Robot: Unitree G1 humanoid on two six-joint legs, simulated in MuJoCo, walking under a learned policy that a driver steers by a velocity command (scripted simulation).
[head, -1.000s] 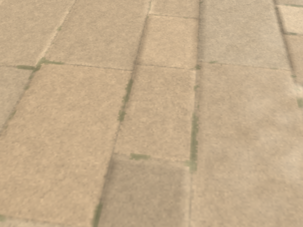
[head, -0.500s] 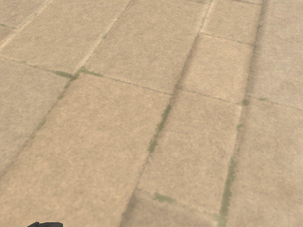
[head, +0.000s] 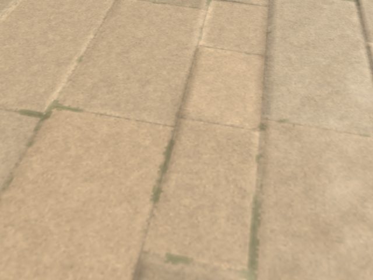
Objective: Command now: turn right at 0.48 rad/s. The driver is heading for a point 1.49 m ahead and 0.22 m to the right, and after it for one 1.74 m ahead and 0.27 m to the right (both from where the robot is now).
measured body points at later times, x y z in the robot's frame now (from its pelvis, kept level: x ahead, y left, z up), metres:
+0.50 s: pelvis +0.00 -0.05 +0.00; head +0.04 -0.08 +0.45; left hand +0.23 +0.18 -0.09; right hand +0.05 -0.37 -0.12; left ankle +0.02 +0.10 -0.67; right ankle +0.00 -0.14 -0.74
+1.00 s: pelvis +0.04 -0.04 -0.01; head +0.04 -0.04 +0.44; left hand +0.21 +0.20 -0.13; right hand +0.05 -0.32 -0.13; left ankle +0.05 +0.09 -0.74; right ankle +0.00 -0.14 -0.73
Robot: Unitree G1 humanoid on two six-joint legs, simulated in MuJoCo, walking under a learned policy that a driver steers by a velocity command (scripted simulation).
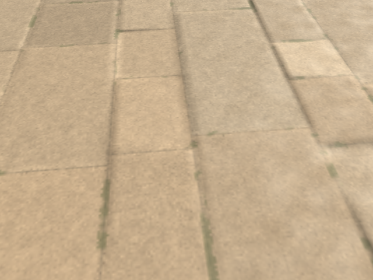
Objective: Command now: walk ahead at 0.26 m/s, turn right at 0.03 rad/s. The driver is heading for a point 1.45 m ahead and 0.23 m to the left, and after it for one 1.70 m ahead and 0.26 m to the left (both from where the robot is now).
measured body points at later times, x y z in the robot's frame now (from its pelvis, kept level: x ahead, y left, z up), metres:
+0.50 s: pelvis +0.20 +0.01 -0.01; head +0.24 +0.01 +0.44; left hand +0.12 +0.28 -0.14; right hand +0.47 -0.19 -0.07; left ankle +0.37 +0.13 -0.72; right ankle +0.01 -0.11 -0.73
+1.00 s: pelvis +0.48 +0.02 +0.01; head +0.51 +0.02 +0.46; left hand +0.69 +0.26 -0.08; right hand +0.47 -0.26 -0.12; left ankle +0.37 +0.12 -0.73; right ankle +0.67 -0.12 -0.70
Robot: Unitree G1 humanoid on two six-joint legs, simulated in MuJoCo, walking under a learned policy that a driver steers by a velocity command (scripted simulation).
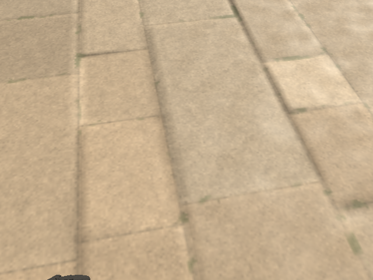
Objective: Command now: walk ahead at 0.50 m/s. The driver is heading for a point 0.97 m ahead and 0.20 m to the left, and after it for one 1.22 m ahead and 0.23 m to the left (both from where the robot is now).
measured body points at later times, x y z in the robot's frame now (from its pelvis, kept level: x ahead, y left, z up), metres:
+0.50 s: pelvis +0.28 -0.04 +0.00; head +0.31 -0.03 +0.45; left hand +0.29 +0.25 -0.13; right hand +0.48 -0.27 -0.11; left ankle +0.47 +0.13 -0.69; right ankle +0.19 -0.13 -0.74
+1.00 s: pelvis +0.57 +0.05 +0.00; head +0.60 +0.07 +0.45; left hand +0.69 +0.35 -0.08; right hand +0.72 -0.21 -0.10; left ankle +0.49 +0.11 -0.74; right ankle +0.80 -0.05 -0.69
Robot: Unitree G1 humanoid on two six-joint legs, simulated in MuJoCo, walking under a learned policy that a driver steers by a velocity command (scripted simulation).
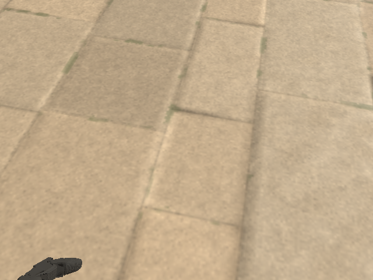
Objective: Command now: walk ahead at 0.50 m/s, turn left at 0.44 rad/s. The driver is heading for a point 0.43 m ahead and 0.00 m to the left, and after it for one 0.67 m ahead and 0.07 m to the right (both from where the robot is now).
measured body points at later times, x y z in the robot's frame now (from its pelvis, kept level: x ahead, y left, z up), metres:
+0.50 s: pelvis +0.27 -0.03 +0.00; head +0.31 -0.03 +0.45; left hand +0.25 +0.25 -0.13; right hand +0.50 -0.24 -0.09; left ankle +0.43 +0.13 -0.71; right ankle +0.21 -0.14 -0.74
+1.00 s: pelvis +0.38 -0.01 -0.01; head +0.39 -0.03 +0.43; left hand +0.46 +0.28 -0.12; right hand +0.54 -0.28 -0.13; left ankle +0.42 +0.11 -0.73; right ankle +0.39 -0.12 -0.74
